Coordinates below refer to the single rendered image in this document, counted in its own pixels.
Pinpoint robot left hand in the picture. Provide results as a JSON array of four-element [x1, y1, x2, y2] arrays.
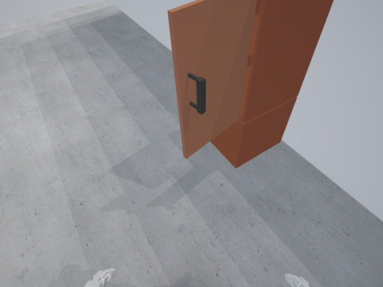
[[84, 268, 116, 287]]

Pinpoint cupboard door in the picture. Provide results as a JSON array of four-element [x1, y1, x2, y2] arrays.
[[168, 0, 257, 159]]

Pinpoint handle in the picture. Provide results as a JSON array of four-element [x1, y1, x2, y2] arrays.
[[188, 73, 206, 115]]

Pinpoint robot right hand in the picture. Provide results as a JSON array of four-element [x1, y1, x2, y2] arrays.
[[285, 273, 310, 287]]

